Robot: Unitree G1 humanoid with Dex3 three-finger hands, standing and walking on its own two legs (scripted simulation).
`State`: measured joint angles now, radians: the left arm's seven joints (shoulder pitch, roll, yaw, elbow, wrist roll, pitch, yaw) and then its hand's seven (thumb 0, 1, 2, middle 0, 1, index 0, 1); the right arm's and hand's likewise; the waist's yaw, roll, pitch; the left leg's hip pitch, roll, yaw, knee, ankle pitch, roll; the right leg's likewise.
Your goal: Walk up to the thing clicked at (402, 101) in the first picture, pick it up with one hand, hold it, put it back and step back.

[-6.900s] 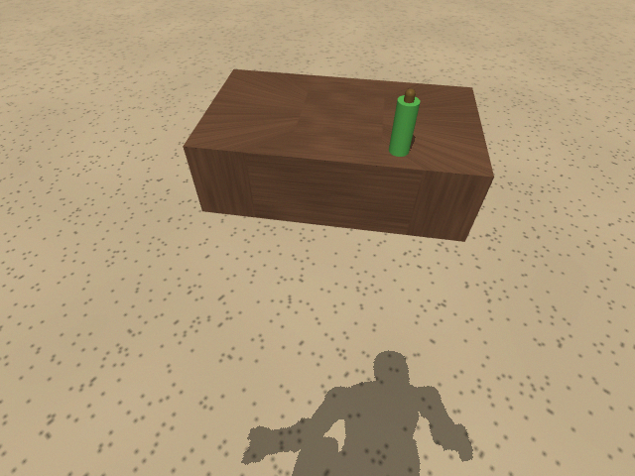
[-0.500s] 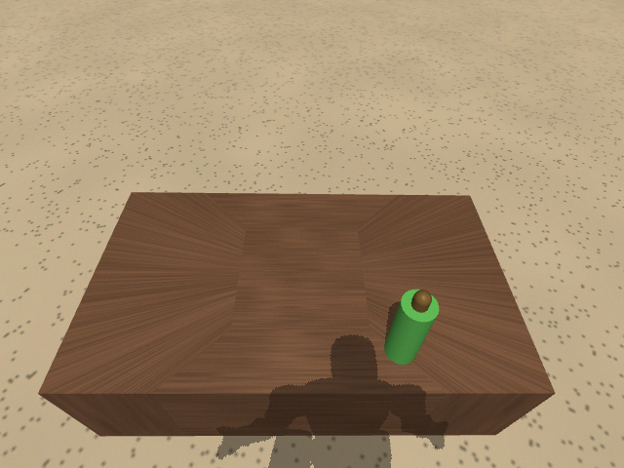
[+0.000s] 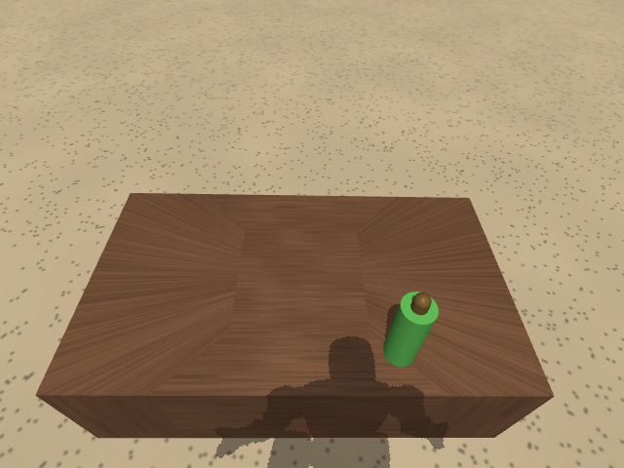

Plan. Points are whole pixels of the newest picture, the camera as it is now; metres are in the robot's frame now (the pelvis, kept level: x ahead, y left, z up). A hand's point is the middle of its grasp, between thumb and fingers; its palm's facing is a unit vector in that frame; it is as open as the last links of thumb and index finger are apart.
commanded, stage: stand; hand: right
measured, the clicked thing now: (410, 327) +0.47 -0.23 -0.29
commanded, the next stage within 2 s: go down in 0.76 s
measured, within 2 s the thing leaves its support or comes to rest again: neither
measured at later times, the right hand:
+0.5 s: hand out of the picture +0.07 -0.25 -0.15, palm faces -0.02 +0.94 -0.34, open 7.4 cm
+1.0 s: hand out of the picture +0.12 -0.24 -0.15, palm faces +0.07 +0.95 -0.32, open 8.7 cm
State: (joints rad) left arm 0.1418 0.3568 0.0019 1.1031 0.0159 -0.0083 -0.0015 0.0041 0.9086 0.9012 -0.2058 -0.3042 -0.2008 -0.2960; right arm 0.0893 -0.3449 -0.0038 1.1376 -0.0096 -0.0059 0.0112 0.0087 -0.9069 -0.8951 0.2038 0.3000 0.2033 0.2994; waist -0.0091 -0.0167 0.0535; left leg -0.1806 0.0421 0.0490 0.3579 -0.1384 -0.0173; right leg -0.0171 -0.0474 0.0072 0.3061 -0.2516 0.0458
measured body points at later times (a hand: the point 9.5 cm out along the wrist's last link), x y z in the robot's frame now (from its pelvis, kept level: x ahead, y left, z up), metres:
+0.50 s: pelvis +0.00 +0.00 +0.00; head +0.01 +0.01 +0.45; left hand +0.06 +0.31 -0.14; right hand +0.07 -0.30 -0.13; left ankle +0.04 +0.13 -0.75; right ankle -0.05 -0.15 -0.75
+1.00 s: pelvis -0.01 +0.00 -0.01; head +0.03 +0.01 +0.44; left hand +0.08 +0.29 -0.14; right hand +0.11 -0.29 -0.13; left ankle +0.04 +0.13 -0.75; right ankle -0.05 -0.15 -0.75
